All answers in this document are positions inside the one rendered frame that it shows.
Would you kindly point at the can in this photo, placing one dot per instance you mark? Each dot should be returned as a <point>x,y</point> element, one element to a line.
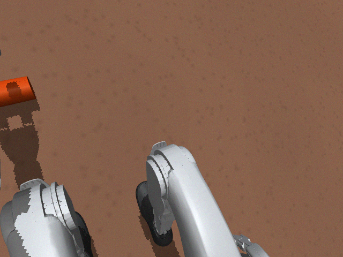
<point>16,90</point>

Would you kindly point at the right robot foot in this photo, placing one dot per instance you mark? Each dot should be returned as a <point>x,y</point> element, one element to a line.
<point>146,210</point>

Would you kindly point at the right robot hand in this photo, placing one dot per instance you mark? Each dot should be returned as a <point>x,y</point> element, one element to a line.
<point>252,249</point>

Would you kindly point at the left robot foot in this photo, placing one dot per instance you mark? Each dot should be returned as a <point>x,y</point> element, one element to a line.
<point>84,235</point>

